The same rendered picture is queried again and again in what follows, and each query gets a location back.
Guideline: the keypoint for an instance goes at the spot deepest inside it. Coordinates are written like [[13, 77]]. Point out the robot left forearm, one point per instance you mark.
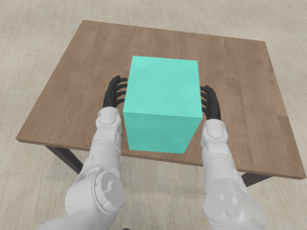
[[105, 150]]

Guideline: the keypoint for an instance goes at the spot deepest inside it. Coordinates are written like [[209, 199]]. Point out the right robot upper arm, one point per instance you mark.
[[227, 207]]

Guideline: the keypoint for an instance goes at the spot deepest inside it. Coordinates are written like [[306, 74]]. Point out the left robot hand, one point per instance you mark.
[[111, 95]]

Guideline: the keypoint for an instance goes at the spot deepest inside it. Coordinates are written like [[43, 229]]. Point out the right robot hand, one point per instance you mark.
[[212, 110]]

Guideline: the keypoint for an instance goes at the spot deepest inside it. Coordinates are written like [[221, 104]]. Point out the carton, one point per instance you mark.
[[162, 108]]

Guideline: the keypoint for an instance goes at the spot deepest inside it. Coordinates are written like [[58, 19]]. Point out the left robot upper arm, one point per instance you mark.
[[90, 204]]

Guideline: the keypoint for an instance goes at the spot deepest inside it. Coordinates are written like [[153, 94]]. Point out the table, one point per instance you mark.
[[239, 70]]

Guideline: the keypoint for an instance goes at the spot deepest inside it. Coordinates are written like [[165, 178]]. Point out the robot right forearm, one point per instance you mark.
[[217, 160]]

